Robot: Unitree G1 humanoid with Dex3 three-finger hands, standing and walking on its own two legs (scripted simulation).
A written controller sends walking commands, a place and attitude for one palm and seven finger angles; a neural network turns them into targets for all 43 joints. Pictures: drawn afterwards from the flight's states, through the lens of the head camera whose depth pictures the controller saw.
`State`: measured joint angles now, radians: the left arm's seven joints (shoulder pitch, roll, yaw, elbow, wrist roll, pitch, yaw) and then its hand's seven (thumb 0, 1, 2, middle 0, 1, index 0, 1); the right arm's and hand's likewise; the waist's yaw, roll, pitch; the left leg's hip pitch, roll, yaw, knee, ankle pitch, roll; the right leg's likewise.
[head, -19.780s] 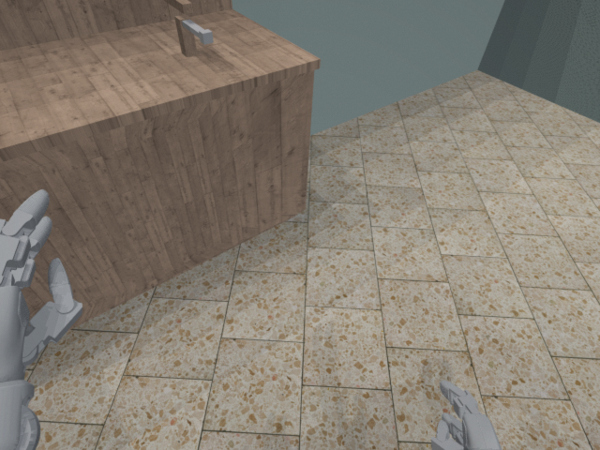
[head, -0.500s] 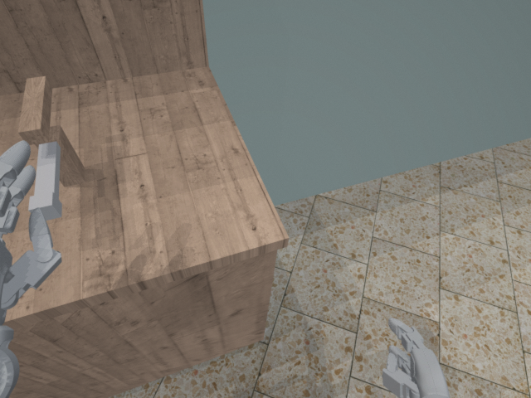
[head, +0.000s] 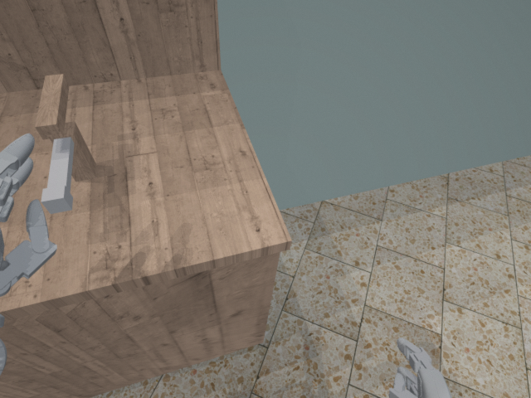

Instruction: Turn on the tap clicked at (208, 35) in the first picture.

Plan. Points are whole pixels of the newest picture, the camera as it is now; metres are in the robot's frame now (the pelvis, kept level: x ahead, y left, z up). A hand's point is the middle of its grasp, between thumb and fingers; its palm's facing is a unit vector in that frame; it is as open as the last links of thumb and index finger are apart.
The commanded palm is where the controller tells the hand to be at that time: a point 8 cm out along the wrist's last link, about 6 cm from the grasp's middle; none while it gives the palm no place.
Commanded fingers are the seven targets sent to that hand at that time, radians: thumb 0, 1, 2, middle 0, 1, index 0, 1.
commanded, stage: come to a stop and stand still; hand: left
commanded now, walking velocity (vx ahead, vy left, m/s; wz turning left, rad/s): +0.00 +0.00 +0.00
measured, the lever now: (57, 199) +0.33 +0.34 +0.10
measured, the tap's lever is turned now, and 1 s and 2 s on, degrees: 0 0 0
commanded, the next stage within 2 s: look again from close up in 1.66 s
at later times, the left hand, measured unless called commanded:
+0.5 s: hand out of the picture +0.21 +0.33 +0.18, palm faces +0.44 -0.86 -0.27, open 7.5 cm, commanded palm +0.15 +0.36 +0.18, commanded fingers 0.00 0.90 0.90 -0.20 -0.30 -0.20 -0.30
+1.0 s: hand out of the picture +0.23 +0.33 +0.17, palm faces +0.39 -0.85 -0.36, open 7.4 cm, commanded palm +0.17 +0.36 +0.18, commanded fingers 0.00 0.90 0.90 -0.20 -0.30 -0.20 -0.30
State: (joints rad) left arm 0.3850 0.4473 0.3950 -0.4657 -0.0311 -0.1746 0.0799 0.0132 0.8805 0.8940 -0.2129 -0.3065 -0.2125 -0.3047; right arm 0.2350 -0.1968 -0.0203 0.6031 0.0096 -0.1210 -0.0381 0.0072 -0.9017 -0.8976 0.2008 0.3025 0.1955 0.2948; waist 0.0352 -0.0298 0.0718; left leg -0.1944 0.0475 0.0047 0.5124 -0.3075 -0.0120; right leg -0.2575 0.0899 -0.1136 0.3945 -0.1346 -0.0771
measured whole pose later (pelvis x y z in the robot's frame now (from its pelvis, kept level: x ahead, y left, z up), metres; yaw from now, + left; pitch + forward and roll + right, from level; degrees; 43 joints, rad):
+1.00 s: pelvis +0.01 +0.08 +0.00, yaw +0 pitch -3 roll -2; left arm 0.41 0.36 0.37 -0.49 -0.03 -0.23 0.10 0.01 0.89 0.89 -0.21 -0.31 -0.21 -0.30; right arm 0.20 -0.18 0.01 0.56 0.01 -0.10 0.00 0.01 -0.90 -0.90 0.20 0.30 0.20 0.30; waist 0.02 -0.02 0.09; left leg -0.15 -0.06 0.05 0.51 -0.32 0.07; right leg -0.22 0.00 -0.04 0.44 -0.17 0.01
